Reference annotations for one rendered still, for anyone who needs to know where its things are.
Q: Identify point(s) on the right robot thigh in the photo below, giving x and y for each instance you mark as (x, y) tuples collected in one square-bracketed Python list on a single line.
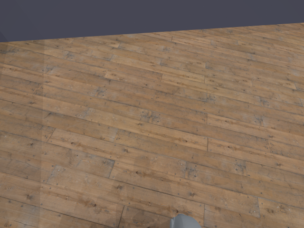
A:
[(184, 221)]

